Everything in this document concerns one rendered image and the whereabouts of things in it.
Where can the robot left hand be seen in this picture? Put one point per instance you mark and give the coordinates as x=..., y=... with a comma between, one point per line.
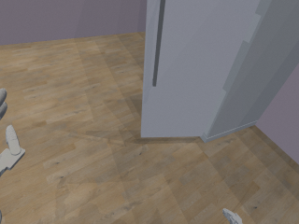
x=10, y=156

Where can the fridge door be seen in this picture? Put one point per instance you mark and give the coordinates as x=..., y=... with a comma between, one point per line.
x=200, y=40

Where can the robot right hand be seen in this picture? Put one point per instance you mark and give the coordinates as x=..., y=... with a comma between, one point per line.
x=233, y=218

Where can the handle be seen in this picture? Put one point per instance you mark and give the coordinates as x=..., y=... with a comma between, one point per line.
x=158, y=42

